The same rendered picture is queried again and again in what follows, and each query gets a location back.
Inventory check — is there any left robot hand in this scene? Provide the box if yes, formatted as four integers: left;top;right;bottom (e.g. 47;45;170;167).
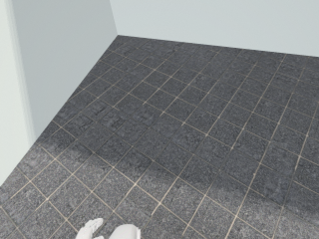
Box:
75;218;104;239

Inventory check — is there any robot left thigh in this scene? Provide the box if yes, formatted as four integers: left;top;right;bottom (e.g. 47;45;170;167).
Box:
109;224;142;239

